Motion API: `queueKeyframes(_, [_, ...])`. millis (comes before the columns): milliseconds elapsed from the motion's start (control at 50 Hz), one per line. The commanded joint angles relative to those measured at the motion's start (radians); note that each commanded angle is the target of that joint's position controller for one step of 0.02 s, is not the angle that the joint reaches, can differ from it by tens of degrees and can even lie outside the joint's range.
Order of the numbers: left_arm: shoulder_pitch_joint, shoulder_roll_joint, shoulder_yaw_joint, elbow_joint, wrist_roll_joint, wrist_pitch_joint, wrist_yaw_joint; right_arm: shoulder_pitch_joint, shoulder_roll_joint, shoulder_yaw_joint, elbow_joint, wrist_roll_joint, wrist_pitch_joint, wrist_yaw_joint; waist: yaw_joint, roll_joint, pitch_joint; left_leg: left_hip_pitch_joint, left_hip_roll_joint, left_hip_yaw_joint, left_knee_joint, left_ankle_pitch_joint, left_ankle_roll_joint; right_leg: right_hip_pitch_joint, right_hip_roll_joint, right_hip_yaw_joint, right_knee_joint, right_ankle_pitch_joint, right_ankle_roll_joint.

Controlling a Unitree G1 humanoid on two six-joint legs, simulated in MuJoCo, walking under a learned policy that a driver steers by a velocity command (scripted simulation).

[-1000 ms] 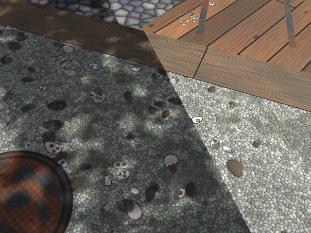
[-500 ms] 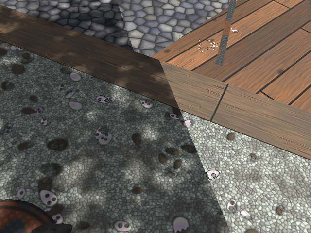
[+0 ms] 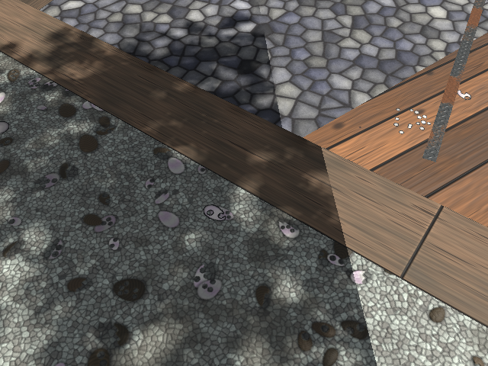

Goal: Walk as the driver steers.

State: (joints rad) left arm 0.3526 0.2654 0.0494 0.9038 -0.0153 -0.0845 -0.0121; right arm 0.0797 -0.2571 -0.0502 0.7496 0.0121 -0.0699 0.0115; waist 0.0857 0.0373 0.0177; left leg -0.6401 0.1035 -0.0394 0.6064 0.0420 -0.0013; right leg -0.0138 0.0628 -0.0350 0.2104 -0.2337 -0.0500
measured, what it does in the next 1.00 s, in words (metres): walks ahead, turning right: left foot, then right foot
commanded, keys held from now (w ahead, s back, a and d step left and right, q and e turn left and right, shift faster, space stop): w+e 0.88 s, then w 0.12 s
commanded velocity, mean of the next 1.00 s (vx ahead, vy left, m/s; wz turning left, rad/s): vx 0.50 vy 0.00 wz -0.45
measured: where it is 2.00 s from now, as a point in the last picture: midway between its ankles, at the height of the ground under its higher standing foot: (392, 213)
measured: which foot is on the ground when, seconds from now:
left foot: up 0.00-0.10, down 0.12-0.66, up 0.68-1.00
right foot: down 0.00-0.14, up 0.16-0.64, down 0.66-1.00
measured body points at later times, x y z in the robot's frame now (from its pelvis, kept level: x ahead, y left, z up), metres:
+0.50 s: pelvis +0.27 +0.03 +0.00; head +0.29 +0.03 +0.45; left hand +0.49 +0.25 -0.11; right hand +0.24 -0.25 -0.13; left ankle +0.21 +0.15 -0.74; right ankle +0.40 -0.16 -0.69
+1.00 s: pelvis +0.52 -0.10 +0.00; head +0.54 -0.13 +0.45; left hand +0.71 +0.12 -0.11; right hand +0.58 -0.42 -0.09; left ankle +0.77 -0.02 -0.69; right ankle +0.44 -0.15 -0.74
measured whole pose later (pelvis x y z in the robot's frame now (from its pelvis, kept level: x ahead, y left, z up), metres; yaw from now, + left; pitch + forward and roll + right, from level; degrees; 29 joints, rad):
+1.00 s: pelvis +0.52 -0.10 +0.00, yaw -30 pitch +2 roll +0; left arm 0.33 0.27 0.07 0.74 -0.01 -0.05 0.00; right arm 0.04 -0.29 -0.06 0.75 0.00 -0.09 0.01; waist 0.06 0.04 0.03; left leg -0.65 0.09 -0.08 0.64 0.05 -0.05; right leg -0.13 0.10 0.10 0.35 -0.24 -0.08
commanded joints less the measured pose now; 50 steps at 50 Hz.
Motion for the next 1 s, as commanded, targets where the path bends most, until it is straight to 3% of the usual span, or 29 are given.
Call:
queueKeyframes(20, [0.052, 0.167, 0.038, -0.019, -0.008, 0.006, 0.008, -0.141, -0.063, -0.01, -0.108, 0.006, -0.026, 0.016, 0.004, -0.1, 0.051, 0.012, -0.035, 0.018, -0.073, -0.011, 0.014, 0.0, -0.29, 0.154, -0.022, 0.3, -0.145])
queueKeyframes(80, [0.027, 0.198, 0.048, -0.018, -0.012, 0.022, 0.018, -0.074, -0.108, -0.026, -0.099, 0.004, -0.041, 0.024, -0.061, -0.126, 0.015, 0.144, -0.067, 0.022, -0.132, -0.105, 0.044, 0.036, -0.311, 0.194, 0.079, 0.417, -0.119])
queueKeyframes(100, [0.004, 0.196, 0.046, -0.024, -0.012, 0.025, 0.019, 0.032, -0.138, -0.043, -0.068, 0.001, -0.044, 0.018, -0.124, -0.119, -0.047, 0.308, -0.088, 0.043, -0.168, -0.096, 0.066, 0.007, -0.274, 0.169, 0.19, 0.532, -0.097])
queueKeyframes(120, [-0.003, 0.157, 0.031, -0.038, 0.0, 0.023, 0.019, 0.197, -0.193, -0.067, -0.027, -0.011, -0.046, 0.008, -0.194, -0.096, -0.174, 0.581, -0.031, 0.0, -0.122, -0.062, 0.106, -0.112, -0.216, 0.132, 0.396, 0.489, -0.064])
queueKeyframes(140, [0.06, 0.062, 0.003, -0.07, 0.013, 0.01, 0.017, 0.34, -0.287, -0.09, -0.01, -0.033, -0.041, -0.002, -0.208, 0.087, -0.345, 0.982, 0.223, -0.321, -0.105, -0.099, 0.214, -0.46, -0.086, 0.056, 0.77, 0.144, 0.004])
queueKeyframes(160, [0.114, 0.044, -0.007, -0.062, -0.006, -0.006, 0.014, 0.372, -0.254, -0.081, 0.005, -0.023, -0.03, 0.0, -0.197, 0.26, -0.452, 1.077, 0.341, -0.639, -0.236, -0.253, 0.294, -0.657, -0.024, 0.124, 0.987, -0.362, 0.024])
queueKeyframes(180, [0.047, 0.149, 0.023, -0.068, -0.032, -0.01, 0.013, 0.321, -0.18, -0.058, -0.001, -0.015, -0.027, -0.001, -0.205, 0.151, -0.304, 0.959, 0.301, -0.55, -0.276, -0.36, 0.251, -0.742, -0.084, 0.172, 1.076, -0.324, 0.019])
queueKeyframes(200, [-0.024, 0.157, 0.028, -0.09, -0.035, -0.009, 0.014, 0.256, -0.146, -0.047, -0.006, -0.01, -0.026, -0.004, -0.187, 0.109, -0.185, 0.822, 0.267, -0.412, -0.303, -0.358, 0.216, -0.762, -0.129, 0.143, 1.072, -0.237, 0.015])
queueKeyframes(220, [-0.055, 0.145, 0.03, -0.095, -0.024, -0.002, 0.017, 0.189, -0.118, -0.037, -0.004, -0.013, -0.029, -0.001, -0.154, 0.059, -0.107, 0.684, 0.228, -0.317, -0.349, -0.312, 0.199, -0.727, -0.162, 0.13, 1.027, -0.163, 0.019])
queueKeyframes(260, [-0.024, 0.112, 0.037, -0.088, -0.017, 0.026, 0.018, 0.112, -0.086, -0.03, 0.002, -0.023, -0.041, 0.003, -0.094, 0.09, -0.042, 0.518, 0.177, -0.175, -0.425, -0.229, 0.18, -0.625, -0.204, 0.137, 0.966, -0.077, 0.027])
queueKeyframes(300, [-0.023, 0.078, 0.035, -0.097, -0.018, 0.049, 0.017, 0.092, -0.095, -0.037, 0.016, -0.025, -0.053, 0.002, -0.071, 0.07, -0.014, 0.462, 0.171, -0.081, -0.469, -0.14, 0.189, -0.615, -0.212, 0.133, 0.946, -0.028, 0.038])
queueKeyframes(340, [-0.057, 0.075, 0.038, -0.119, -0.011, 0.059, 0.019, 0.101, -0.113, -0.045, 0.033, -0.03, -0.058, -0.005, -0.068, 0.038, 0.003, 0.467, 0.171, -0.009, -0.484, -0.072, 0.195, -0.661, -0.216, 0.146, 0.893, 0.049, 0.049])
queueKeyframes(420, [-0.153, 0.056, 0.031, -0.155, -0.007, 0.05, -0.002, 0.126, -0.143, -0.053, 0.058, -0.028, -0.048, -0.021, -0.094, 0.017, 0.027, 0.51, 0.142, 0.13, -0.49, -0.008, 0.172, -0.668, -0.202, 0.109, 0.668, 0.246, 0.051])
queueKeyframes(500, [-0.296, 0.04, 0.017, -0.215, -0.004, 0.047, -0.028, 0.191, -0.179, -0.064, 0.083, -0.013, -0.028, -0.028, -0.151, -0.007, 0.071, 0.606, 0.172, 0.194, -0.477, 0.01, 0.163, -0.678, -0.186, 0.038, 0.505, 0.27, 0.029])
queueKeyframes(560, [-0.343, 0.055, 0.02, -0.258, -0.005, 0.049, -0.044, 0.217, -0.201, -0.074, 0.099, 0.004, -0.004, -0.029, -0.153, 0.005, 0.081, 0.716, 0.203, 0.221, -0.41, 0.122, 0.142, -0.69, -0.164, -0.001, 0.447, 0.166, -0.005])
queueKeyframes(600, [-0.303, 0.085, 0.036, -0.269, -0.005, 0.054, -0.048, 0.198, -0.229, -0.082, 0.094, 0.012, 0.01, -0.032, -0.111, 0.039, 0.031, 0.749, 0.204, 0.251, -0.287, 0.439, 0.119, -0.585, -0.104, -0.058, 0.439, 0.063, -0.043])
queueKeyframes(620, [-0.224, 0.113, 0.052, -0.256, -0.007, 0.056, -0.047, 0.186, -0.241, -0.085, 0.09, 0.016, 0.018, -0.035, -0.062, 0.052, -0.021, 0.745, 0.194, 0.266, -0.161, 0.594, 0.107, -0.475, -0.061, -0.087, 0.434, 0.021, -0.067])
queueKeyframes(640, [-0.075, 0.158, 0.081, -0.22, -0.01, 0.057, -0.04, 0.166, -0.238, -0.081, 0.085, 0.022, 0.025, -0.036, 0.025, 0.035, -0.098, 0.683, 0.158, 0.295, 0.04, 0.624, 0.078, -0.265, -0.01, -0.101, 0.367, 0.077, -0.102])
queueKeyframes(660, [0.091, 0.244, 0.119, -0.178, -0.011, 0.066, -0.02, 0.179, -0.205, -0.067, 0.072, 0.004, 0.019, -0.038, 0.092, -0.048, -0.19, 0.454, 0.117, 0.298, 0.335, 0.37, 0.027, 0.045, -0.069, 0.047, 0.337, 0.106, -0.154])
queueKeyframes(680, [0.059, 0.357, 0.134, -0.181, -0.02, 0.06, -0.012, 0.264, -0.049, -0.02, 0.014, -0.037, -0.007, -0.026, -0.037, -0.321, -0.247, -0.007, -0.092, 0.22, 0.688, -0.571, -0.039, 0.348, -0.323, 0.609, 0.246, -0.027, -0.332])
queueKeyframes(700, [0.091, 0.287, 0.108, -0.219, -0.007, 0.042, -0.02, 0.182, -0.114, -0.024, 0.003, 0.0, -0.05, -0.012, 0.028, -0.199, -0.388, -0.117, -0.123, -0.031, 0.804, -0.654, -0.022, 0.416, -0.402, 0.869, 0.098, -0.135, -0.382])
queueKeyframes(720, [0.061, 0.226, 0.09, -0.209, 0.001, 0.027, -0.024, 0.085, -0.161, -0.037, -0.027, 0.038, -0.071, -0.003, 0.042, -0.142, -0.256, -0.207, -0.077, -0.044, 0.795, -0.56, 0.004, 0.346, -0.381, 0.733, 0.076, -0.063, -0.327])
queueKeyframes(740, [0.006, 0.196, 0.081, -0.213, -0.005, 0.02, -0.023, 0.072, -0.149, -0.031, -0.027, 0.027, -0.083, -0.007, 0.002, -0.084, -0.17, -0.183, -0.032, -0.042, 0.712, -0.471, 0.021, 0.206, -0.336, 0.604, 0.085, 0.018, -0.29])
queueKeyframes(760, [-0.07, 0.16, 0.07, -0.228, -0.003, 0.019, -0.021, 0.077, -0.155, -0.038, -0.013, 0.0, -0.083, -0.015, -0.043, -0.055, -0.113, -0.114, 0.0, -0.043, 0.623, -0.417, 0.017, 0.062, -0.296, 0.506, 0.08, 0.12, -0.262])
queueKeyframes(780, [-0.118, 0.129, 0.058, -0.251, 0.009, 0.018, -0.017, 0.099, -0.169, -0.047, -0.004, -0.01, -0.071, -0.016, -0.08, -0.066, -0.094, -0.036, 0.022, -0.051, 0.573, -0.381, 0.013, -0.038, -0.268, 0.443, 0.06, 0.205, -0.25])
queueKeyframes(820, [-0.131, 0.139, 0.059, -0.262, 0.011, 0.014, -0.008, 0.116, -0.154, -0.048, -0.006, -0.018, -0.045, -0.015, -0.106, -0.068, -0.079, 0.023, 0.022, -0.039, 0.494, -0.352, -0.013, -0.136, -0.248, 0.398, 0.028, 0.295, -0.258])
queueKeyframes(880, [-0.086, 0.176, 0.07, -0.251, 0.002, 0.015, 0.013, 0.035, -0.109, -0.034, -0.038, -0.027, -0.029, -0.018, -0.09, -0.065, -0.04, 0.018, -0.004, -0.014, 0.309, -0.211, -0.055, -0.209, -0.206, 0.314, 0.014, 0.338, -0.243])
queueKeyframes(940, [-0.052, 0.16, 0.065, -0.236, -0.002, 0.02, 0.024, -0.053, -0.075, -0.015, -0.053, -0.022, -0.033, -0.003, -0.045, -0.106, -0.025, 0.085, -0.04, 0.004, 0.067, 0.018, -0.059, -0.235, -0.157, 0.237, 0.023, 0.265, -0.188])
queueKeyframes(1000, [0.011, 0.158, 0.062, -0.203, 0.0, 0.021, 0.022, -0.118, -0.084, -0.012, -0.072, -0.01, -0.04, 0.01, -0.007, -0.124, -0.007, 0.126, -0.063, 0.008, -0.029, 0.103, -0.043, -0.207, -0.186, 0.265, 0.042, 0.197, -0.174])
